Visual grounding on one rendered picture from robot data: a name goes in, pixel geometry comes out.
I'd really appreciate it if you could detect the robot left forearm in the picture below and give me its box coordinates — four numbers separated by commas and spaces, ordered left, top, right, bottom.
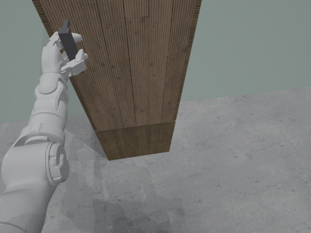
1, 72, 69, 187

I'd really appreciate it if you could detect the cupboard door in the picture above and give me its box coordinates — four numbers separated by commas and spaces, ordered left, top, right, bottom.
39, 0, 197, 131

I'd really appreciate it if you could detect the robot left upper arm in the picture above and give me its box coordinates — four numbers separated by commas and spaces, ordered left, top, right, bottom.
0, 142, 69, 233

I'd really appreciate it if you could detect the handle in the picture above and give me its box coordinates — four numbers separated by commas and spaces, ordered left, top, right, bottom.
58, 19, 84, 73

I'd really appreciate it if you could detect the robot left hand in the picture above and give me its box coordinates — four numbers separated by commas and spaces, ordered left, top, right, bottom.
41, 32, 88, 82

